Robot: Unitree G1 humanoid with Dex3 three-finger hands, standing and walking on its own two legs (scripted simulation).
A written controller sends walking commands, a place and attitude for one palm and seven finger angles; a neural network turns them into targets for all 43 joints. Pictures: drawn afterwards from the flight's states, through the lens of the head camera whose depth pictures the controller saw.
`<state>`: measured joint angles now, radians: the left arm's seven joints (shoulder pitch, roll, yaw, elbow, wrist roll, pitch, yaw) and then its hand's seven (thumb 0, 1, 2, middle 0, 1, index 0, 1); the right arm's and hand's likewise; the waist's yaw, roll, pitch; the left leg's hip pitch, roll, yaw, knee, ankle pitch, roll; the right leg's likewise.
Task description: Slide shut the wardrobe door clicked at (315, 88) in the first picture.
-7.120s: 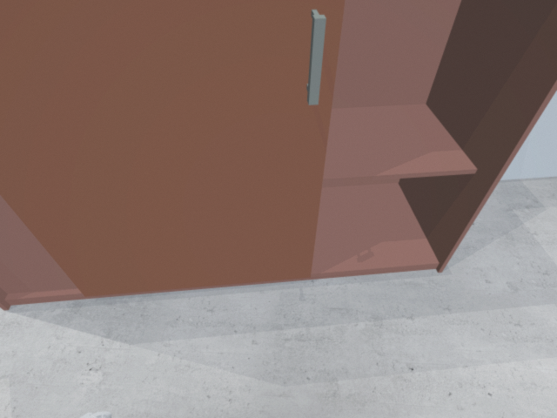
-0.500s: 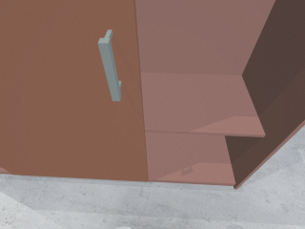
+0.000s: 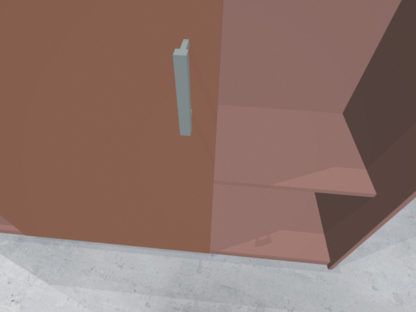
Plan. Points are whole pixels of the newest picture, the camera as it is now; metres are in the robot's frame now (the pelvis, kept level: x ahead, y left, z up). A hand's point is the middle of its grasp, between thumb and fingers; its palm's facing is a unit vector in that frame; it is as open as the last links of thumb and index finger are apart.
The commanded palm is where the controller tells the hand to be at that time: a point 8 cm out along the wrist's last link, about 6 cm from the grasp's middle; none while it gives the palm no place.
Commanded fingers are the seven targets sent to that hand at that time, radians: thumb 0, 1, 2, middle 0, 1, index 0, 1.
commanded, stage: come to a stop and stand still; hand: left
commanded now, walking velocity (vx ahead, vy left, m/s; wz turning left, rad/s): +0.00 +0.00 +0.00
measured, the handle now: (185, 90) +0.46 +0.09 +0.20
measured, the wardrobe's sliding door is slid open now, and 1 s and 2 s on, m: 0.56 0.56 0.56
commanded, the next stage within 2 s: look again from close up in 0.84 s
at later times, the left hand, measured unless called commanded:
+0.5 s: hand out of the picture +0.00 +0.18 -0.16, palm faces -0.04 -0.98 -0.19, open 7.3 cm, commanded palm none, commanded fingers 0.00 0.90 0.90 -0.20 -0.30 -0.20 -0.30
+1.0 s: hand out of the picture -0.03 +0.15 -0.16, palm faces +0.00 -0.99 -0.16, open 7.3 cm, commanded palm none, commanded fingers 0.00 0.90 0.90 -0.20 -0.30 -0.20 -0.30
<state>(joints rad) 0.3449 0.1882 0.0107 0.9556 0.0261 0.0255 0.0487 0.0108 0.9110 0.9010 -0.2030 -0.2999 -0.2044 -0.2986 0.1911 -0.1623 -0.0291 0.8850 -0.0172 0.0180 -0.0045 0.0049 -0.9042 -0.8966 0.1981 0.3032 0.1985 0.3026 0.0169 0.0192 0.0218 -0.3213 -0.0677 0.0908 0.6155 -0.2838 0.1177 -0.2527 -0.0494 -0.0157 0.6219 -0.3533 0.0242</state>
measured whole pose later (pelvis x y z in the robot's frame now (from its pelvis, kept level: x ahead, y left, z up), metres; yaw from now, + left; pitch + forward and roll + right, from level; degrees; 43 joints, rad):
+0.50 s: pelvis +0.00 +0.02 +0.02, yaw -2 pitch -1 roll +0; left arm 0.33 0.13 -0.01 1.06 0.02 0.01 0.05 0.01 0.91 0.90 -0.20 -0.30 -0.20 -0.30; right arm 0.32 -0.18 -0.02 1.12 -0.01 0.01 -0.02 0.01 -0.91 -0.90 0.20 0.30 0.20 0.30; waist -0.02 0.01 0.02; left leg -0.21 -0.09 0.13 0.38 -0.17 0.12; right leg -0.17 -0.04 0.01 0.45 -0.26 0.04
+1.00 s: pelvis +0.01 +0.01 +0.02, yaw -2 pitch -1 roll +0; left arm 0.37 0.09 -0.01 1.13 0.02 -0.01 0.05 0.01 0.91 0.90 -0.20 -0.30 -0.20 -0.30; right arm 0.27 -0.14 -0.01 1.15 -0.01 -0.01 -0.03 0.01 -0.91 -0.90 0.20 0.30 0.20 0.30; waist -0.01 0.01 0.03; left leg -0.19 -0.09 0.12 0.37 -0.18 0.11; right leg -0.15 -0.04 0.00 0.44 -0.27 0.03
